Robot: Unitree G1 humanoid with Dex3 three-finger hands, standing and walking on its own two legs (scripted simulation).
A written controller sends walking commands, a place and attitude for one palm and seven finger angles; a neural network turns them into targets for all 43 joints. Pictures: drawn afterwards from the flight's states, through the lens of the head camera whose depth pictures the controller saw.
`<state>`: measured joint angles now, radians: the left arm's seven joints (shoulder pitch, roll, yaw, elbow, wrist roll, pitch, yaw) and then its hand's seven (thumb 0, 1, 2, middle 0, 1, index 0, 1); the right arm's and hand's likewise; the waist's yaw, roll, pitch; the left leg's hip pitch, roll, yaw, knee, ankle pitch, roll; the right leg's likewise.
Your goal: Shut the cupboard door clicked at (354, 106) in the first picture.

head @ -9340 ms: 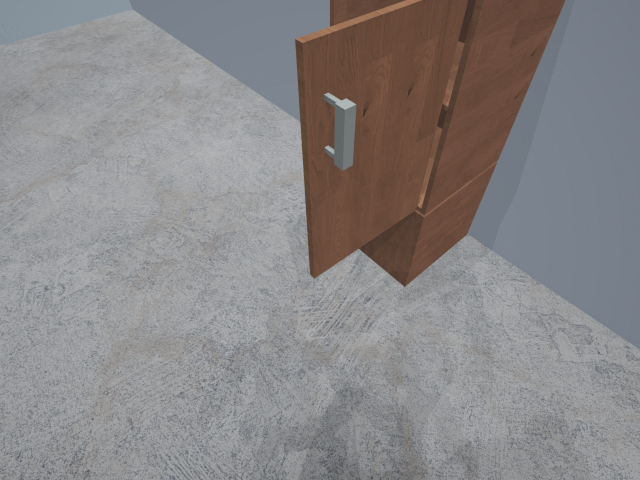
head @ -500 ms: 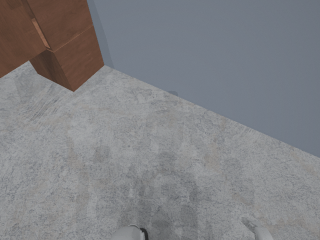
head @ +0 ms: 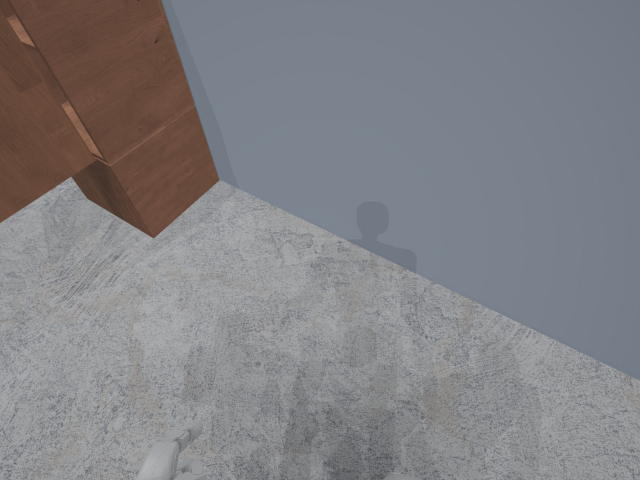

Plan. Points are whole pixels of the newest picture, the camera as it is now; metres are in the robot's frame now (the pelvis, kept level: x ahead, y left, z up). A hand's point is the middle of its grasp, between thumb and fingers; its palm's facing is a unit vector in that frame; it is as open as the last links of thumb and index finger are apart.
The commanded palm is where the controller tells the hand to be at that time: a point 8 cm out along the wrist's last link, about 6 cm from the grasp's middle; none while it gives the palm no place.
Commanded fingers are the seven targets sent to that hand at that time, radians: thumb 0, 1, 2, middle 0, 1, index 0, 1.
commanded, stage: walk to a spot facing it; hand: left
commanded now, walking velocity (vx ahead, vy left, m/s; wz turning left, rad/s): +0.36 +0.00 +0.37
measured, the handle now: out of the picture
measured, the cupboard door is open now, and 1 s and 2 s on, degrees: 88 88 88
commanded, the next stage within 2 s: turn to face it in 0.80 s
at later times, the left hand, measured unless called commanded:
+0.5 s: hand out of the picture +0.11 +0.20 -0.18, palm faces +0.27 -0.95 -0.14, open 7.4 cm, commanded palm none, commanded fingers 0.00 0.90 0.90 -0.20 -0.30 -0.20 -0.30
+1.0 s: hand (204, 244) +0.56 +0.25 -0.15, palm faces +0.15 -0.97 -0.21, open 7.4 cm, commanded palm none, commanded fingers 0.00 0.90 0.90 -0.20 -0.30 -0.20 -0.30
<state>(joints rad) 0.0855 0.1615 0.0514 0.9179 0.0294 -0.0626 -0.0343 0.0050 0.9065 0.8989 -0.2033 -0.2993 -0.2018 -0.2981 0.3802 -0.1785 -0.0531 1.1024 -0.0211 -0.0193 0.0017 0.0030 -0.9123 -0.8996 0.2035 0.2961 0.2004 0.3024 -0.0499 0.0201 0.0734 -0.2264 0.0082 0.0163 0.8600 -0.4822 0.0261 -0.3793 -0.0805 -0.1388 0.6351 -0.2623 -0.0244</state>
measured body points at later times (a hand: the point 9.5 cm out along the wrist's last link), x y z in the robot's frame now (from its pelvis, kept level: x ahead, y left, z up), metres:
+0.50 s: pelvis +0.22 +0.06 -0.01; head +0.26 +0.08 +0.44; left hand +0.10 +0.25 -0.17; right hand +0.40 -0.15 -0.14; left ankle +0.28 +0.14 -0.73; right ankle +0.11 -0.10 -0.64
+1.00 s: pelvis +0.46 +0.05 +0.00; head +0.50 +0.04 +0.45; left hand +0.55 +0.30 -0.13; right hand +0.39 -0.17 -0.16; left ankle +0.30 +0.14 -0.66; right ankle +0.53 -0.03 -0.73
